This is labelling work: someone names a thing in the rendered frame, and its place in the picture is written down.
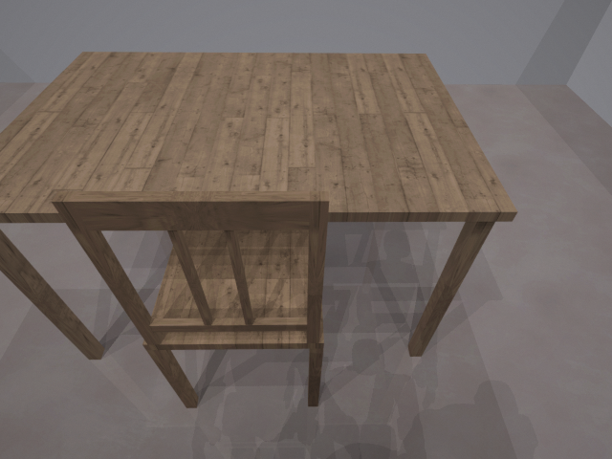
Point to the chair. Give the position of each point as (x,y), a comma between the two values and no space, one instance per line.
(245,271)

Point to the table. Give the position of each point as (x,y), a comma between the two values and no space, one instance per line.
(380,132)

